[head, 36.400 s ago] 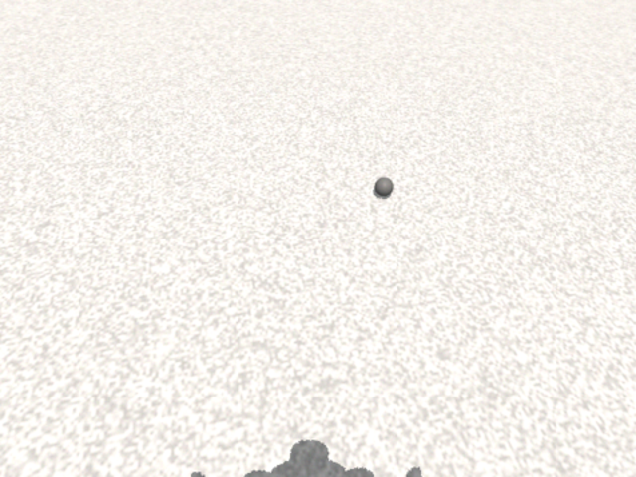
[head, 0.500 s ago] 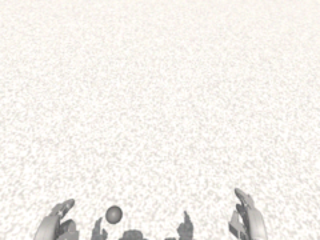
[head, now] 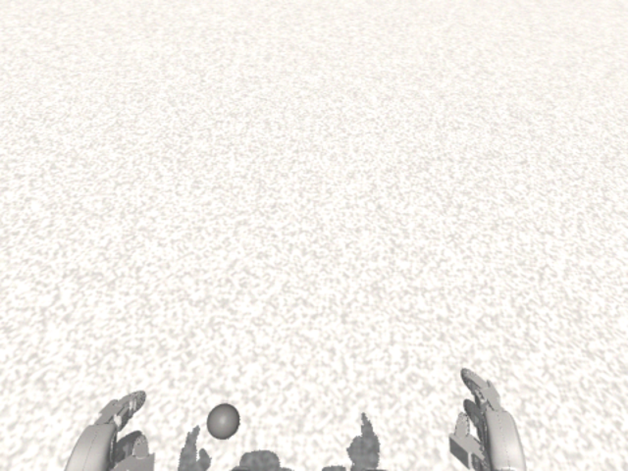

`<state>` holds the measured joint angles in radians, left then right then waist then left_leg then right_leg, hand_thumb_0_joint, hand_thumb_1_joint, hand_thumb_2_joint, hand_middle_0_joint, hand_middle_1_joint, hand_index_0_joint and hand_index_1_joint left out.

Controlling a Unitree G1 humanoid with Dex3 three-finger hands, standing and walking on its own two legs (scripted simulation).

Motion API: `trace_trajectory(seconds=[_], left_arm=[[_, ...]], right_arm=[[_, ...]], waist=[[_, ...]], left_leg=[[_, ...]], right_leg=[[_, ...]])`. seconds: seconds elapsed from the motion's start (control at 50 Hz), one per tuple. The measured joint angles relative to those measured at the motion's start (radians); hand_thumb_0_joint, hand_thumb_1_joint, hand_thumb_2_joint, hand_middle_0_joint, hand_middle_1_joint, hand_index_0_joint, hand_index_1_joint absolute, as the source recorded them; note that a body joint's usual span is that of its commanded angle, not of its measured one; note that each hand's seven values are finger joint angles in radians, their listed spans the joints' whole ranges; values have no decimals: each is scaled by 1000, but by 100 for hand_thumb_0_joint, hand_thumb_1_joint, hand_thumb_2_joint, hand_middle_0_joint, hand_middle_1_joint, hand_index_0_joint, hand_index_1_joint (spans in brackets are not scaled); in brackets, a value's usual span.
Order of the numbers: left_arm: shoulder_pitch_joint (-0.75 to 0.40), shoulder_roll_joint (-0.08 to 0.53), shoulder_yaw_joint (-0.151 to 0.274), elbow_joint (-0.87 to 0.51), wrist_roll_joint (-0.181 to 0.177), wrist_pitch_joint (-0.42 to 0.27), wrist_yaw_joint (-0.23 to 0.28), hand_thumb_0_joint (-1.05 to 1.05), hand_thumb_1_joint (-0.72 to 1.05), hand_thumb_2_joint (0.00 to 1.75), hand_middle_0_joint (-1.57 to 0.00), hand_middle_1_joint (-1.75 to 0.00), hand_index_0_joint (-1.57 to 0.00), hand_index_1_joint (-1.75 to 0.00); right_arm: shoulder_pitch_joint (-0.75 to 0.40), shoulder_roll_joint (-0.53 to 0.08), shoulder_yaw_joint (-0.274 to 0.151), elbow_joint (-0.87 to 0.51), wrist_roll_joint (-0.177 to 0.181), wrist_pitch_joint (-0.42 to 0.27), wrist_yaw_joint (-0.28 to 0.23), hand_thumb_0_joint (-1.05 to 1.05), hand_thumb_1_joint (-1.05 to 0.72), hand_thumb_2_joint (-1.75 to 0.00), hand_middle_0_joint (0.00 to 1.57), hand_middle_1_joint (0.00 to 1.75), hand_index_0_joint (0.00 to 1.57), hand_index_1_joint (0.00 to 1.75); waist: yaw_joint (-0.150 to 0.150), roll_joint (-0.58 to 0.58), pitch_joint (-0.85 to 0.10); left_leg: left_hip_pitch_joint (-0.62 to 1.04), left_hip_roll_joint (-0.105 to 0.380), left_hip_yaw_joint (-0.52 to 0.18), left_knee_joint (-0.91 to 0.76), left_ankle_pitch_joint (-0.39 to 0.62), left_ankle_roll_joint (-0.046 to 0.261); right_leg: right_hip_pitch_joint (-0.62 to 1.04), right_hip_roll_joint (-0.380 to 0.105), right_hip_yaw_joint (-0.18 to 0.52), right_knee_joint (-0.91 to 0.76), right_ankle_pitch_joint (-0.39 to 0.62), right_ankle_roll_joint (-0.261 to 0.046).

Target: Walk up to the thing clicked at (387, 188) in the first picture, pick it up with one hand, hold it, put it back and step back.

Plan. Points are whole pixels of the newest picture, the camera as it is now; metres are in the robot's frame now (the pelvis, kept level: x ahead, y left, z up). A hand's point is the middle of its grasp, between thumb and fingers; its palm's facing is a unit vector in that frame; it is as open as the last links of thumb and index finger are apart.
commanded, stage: home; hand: left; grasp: from above
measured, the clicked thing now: (223, 421) +0.37 +0.20 -0.67
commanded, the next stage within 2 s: stand in 0.02 s
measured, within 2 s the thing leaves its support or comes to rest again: neither
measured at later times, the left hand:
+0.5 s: hand out of the picture +0.07 +0.24 -0.11, palm faces +0.04 -0.94 -0.33, open 7.4 cm
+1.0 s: hand out of the picture +0.03 +0.24 -0.10, palm faces +0.05 -0.94 -0.34, open 7.4 cm
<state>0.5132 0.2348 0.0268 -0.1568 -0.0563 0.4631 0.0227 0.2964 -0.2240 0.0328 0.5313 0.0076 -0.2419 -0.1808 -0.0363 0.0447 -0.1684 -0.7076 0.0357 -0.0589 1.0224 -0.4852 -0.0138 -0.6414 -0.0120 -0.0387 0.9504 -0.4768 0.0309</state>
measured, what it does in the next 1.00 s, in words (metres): rises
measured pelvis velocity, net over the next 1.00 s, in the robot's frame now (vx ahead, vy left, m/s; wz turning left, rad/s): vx -0.01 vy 0.00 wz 0.01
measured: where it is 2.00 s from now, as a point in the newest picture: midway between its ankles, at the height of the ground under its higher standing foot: outside the picture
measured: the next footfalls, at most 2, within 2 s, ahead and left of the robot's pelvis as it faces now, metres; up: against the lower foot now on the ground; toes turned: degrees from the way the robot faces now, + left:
none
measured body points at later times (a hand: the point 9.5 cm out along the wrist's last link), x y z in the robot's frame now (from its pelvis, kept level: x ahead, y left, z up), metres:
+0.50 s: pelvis +0.00 +0.01 +0.04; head +0.01 +0.01 +0.49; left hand +0.07 +0.29 -0.09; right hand +0.09 -0.28 -0.08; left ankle +0.01 +0.12 -0.68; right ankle +0.00 -0.14 -0.68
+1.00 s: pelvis -0.01 +0.00 +0.07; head -0.02 -0.01 +0.51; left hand +0.02 +0.29 -0.07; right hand +0.06 -0.28 -0.08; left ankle +0.01 +0.12 -0.68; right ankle +0.00 -0.14 -0.68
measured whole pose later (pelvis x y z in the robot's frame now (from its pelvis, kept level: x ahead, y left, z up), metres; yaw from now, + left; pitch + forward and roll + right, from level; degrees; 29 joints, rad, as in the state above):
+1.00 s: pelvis -0.01 +0.00 +0.07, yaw +1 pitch -5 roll +0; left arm 0.18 0.29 0.04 1.13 0.03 0.01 0.03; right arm 0.17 -0.29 -0.03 1.11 -0.03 0.01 -0.02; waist 0.02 0.02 0.06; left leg -0.13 0.00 -0.03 0.40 -0.18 -0.01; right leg -0.09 -0.05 -0.03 0.39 -0.21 0.04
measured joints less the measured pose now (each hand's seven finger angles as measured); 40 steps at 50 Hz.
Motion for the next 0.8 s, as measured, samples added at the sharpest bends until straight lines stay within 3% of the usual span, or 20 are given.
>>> trace_trajectory(seconds=[0.12, 0.2, 0.24, 0.32, 0.42, 0.54, 0.8], left_arm=[[-3, -1, 0, -2, 0, 2, 1, 1, 90, 90, -20, -30, -20, -30], [-180, 26, -28, 335, 82, -238, 11, 1, 90, 90, -20, -30, -20, -30], [-245, 39, -24, 491, 102, -301, 9, 0, 90, 90, -20, -30, -20, -30], [-288, 55, 0, 704, 105, -360, 9, 0, 90, 90, -20, -30, -20, -30], [-290, 57, 19, 906, 102, -399, 14, 0, 90, 90, -20, -30, -20, -30], [-279, 47, 21, 1073, 95, -424, 11, 0, 90, 90, -20, -30, -20, -30], [-307, 38, 11, 1250, 91, -439, 10, 0, 90, 90, -20, -30, -20, -30]], right_arm=[[-2, 0, 0, 1, 1, 1, -1, 2, -90, -90, 20, 30, 21, 30], [-84, -27, -14, 144, -87, 102, 79, 1, -90, -90, 20, 30, 21, 30], [-112, -45, -20, 206, -87, 148, 123, 1, -90, -90, 20, 30, 21, 30], [-121, -64, -52, 281, -66, 186, 165, 2, -90, -90, 20, 30, 21, 30], [-110, -74, -74, 354, -61, 211, 170, 1, -90, -90, 20, 30, 21, 30], [-105, -65, -73, 434, -53, 230, 163, 1, -90, -90, 20, 30, 21, 30], [-126, -53, -62, 540, -35, 245, 159, 1, -90, -90, 20, 30, 21, 30]], waist=[[0, 1, 0], [45, -36, 116], [56, -51, 148], [63, -61, 179], [59, -53, 197], [61, -45, 218], [60, -32, 232]], left_leg=[[-3, 0, -1, 1, -1, 0], [119, -19, 24, -66, 30, 9], [168, -30, 33, -108, 50, 12], [242, -39, 44, -177, 77, 16], [322, -37, 42, -256, 107, 20], [418, -37, 41, -375, 161, 20], [560, -44, 41, -576, 268, 16]], right_leg=[[-2, 0, 0, 1, -1, 0], [99, -20, 20, -31, 13, -4], [139, -32, 29, -54, 23, -1], [205, -42, 37, -111, 46, 8], [292, -40, 33, -204, 84, 13], [393, -40, 27, -335, 144, 16], [527, -46, 22, -518, 241, 15]])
